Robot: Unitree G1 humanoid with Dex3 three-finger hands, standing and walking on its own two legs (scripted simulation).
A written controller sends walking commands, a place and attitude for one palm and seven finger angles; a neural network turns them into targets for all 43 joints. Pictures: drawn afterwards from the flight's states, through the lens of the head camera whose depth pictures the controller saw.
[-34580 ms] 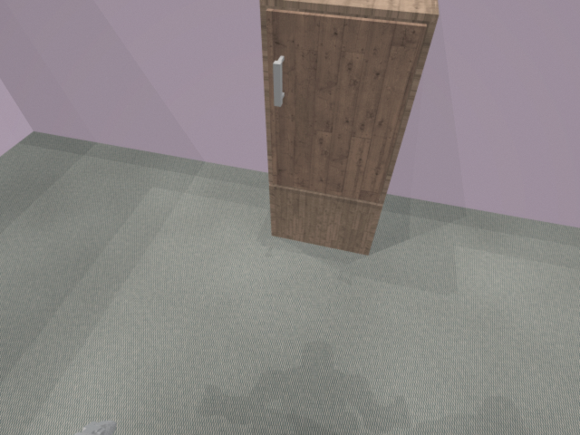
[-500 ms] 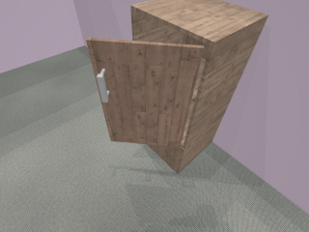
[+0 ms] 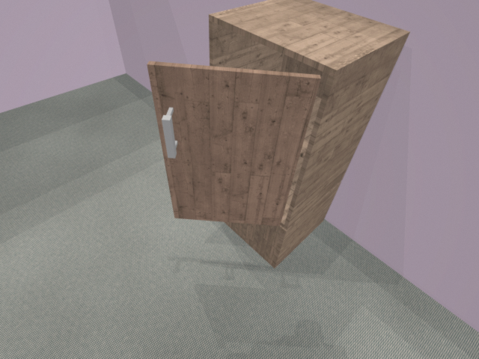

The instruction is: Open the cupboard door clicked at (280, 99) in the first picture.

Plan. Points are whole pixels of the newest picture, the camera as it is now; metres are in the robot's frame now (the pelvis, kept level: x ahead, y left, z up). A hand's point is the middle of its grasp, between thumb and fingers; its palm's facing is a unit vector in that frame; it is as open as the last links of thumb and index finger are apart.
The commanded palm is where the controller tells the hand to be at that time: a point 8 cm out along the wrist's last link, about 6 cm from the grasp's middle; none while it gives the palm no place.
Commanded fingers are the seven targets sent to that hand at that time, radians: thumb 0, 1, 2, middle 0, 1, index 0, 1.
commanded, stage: come to a stop and stand still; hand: left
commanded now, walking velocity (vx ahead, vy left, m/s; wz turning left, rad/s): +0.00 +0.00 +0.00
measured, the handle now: (171, 133) +0.64 +0.21 +0.00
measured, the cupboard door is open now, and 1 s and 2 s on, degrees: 43 43 43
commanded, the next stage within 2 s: look again from close up in 0.30 s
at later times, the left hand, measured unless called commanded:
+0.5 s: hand out of the picture -0.07 +0.17 -0.18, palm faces +0.02 -0.99 -0.15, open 7.4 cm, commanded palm none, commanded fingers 0.00 0.90 0.90 -0.20 -0.30 -0.20 -0.30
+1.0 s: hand out of the picture -0.05 +0.17 -0.18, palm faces +0.01 -0.99 -0.17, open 7.4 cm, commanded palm none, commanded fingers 0.00 0.90 0.90 -0.20 -0.30 -0.20 -0.30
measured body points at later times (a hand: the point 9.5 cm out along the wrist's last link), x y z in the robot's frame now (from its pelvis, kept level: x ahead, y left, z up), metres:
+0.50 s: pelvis -0.01 +0.02 +0.00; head -0.01 +0.03 +0.45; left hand -0.07 +0.23 -0.17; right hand +0.01 -0.21 -0.15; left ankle +0.08 +0.09 -0.74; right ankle +0.00 -0.13 -0.74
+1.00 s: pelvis -0.01 +0.01 +0.00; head -0.01 +0.01 +0.45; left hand -0.05 +0.22 -0.16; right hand -0.03 -0.20 -0.16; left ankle +0.08 +0.09 -0.74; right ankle +0.00 -0.14 -0.74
